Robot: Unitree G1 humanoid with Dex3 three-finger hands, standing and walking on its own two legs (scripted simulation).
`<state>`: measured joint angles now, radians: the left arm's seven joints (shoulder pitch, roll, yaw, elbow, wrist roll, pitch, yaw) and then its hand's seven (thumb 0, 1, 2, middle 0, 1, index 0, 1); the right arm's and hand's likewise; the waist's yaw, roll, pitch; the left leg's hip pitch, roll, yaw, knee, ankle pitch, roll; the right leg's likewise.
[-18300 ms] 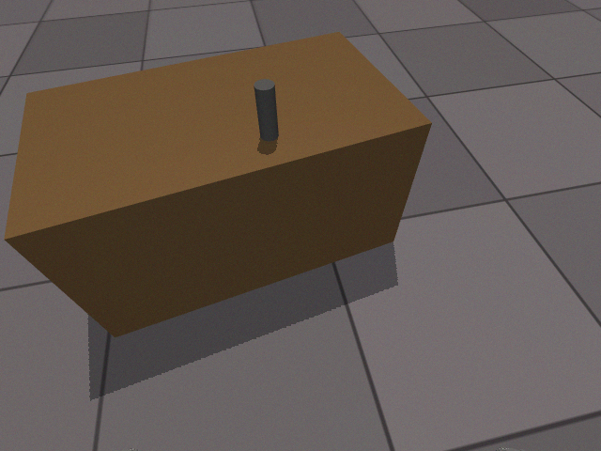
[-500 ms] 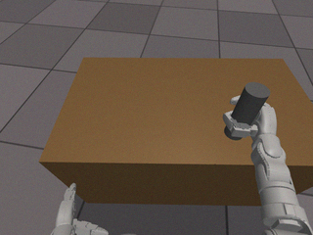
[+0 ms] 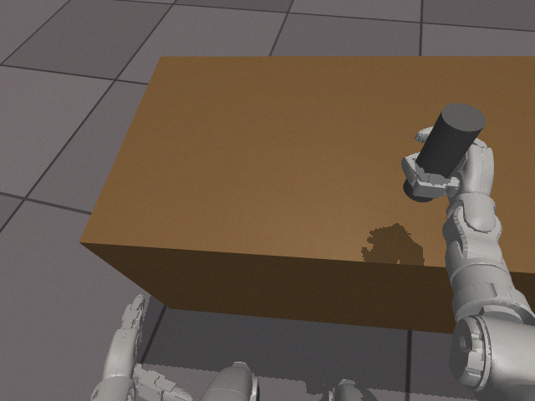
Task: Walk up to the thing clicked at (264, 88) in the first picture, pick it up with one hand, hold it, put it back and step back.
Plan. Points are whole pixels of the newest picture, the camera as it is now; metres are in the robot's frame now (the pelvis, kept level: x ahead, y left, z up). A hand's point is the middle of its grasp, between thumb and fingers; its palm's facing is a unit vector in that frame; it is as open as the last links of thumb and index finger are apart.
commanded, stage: crouch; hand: right
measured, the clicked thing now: (438, 158) +0.45 -0.19 +0.07
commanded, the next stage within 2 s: lower in 0.46 s
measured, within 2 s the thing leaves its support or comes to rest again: rests again in 1.76 s
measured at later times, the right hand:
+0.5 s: hand (421, 160) +0.48 -0.19 +0.03, palm faces +0.18 +0.98 +0.01, open 7.1 cm
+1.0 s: hand (413, 175) +0.49 -0.19 -0.02, palm faces +0.18 +0.98 +0.01, open 7.1 cm
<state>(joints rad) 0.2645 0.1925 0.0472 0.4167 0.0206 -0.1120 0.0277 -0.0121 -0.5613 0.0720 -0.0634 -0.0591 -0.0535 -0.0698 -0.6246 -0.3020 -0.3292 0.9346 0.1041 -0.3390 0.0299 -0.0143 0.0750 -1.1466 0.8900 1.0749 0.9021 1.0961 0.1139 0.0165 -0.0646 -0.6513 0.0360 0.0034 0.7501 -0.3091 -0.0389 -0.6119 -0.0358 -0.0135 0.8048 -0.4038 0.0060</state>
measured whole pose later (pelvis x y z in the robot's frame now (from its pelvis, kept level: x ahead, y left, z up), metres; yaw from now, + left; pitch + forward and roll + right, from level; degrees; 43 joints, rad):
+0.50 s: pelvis -0.01 +0.00 -0.03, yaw +0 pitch +18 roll +2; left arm 0.35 0.23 0.05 0.18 0.05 -0.09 -0.01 -0.01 -0.55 0.06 -0.06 -0.05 -0.05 -0.06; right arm -0.79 -0.40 -0.42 1.11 0.04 -0.39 0.04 -0.01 0.08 -1.15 0.89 1.07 0.90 1.09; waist 0.17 0.02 -0.10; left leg -0.88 0.02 0.01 0.94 -0.36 -0.03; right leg -0.85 -0.05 0.00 1.00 -0.47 0.01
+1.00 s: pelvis -0.02 +0.01 -0.06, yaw +1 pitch +23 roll +2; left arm 0.38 0.24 0.04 0.03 0.07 -0.07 -0.02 -0.01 -0.56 0.07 -0.06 -0.05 -0.05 -0.07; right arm -0.81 -0.47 -0.50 1.15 0.02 -0.44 0.07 -0.02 0.08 -1.15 0.89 1.07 0.90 1.10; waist 0.22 0.01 -0.12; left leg -1.07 0.02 0.02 1.09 -0.41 -0.03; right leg -1.04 -0.06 0.02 1.17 -0.52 0.02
